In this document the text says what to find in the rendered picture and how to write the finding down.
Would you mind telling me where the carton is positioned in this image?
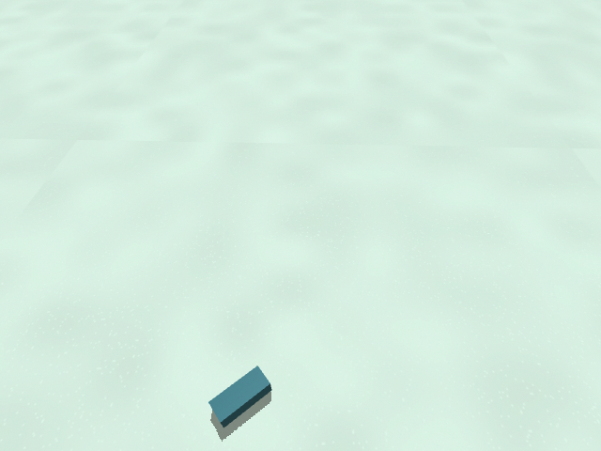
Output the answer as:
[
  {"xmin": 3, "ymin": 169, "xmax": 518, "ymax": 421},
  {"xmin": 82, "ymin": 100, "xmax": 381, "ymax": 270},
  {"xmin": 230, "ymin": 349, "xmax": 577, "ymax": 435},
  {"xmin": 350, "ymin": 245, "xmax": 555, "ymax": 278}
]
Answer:
[{"xmin": 209, "ymin": 366, "xmax": 271, "ymax": 428}]

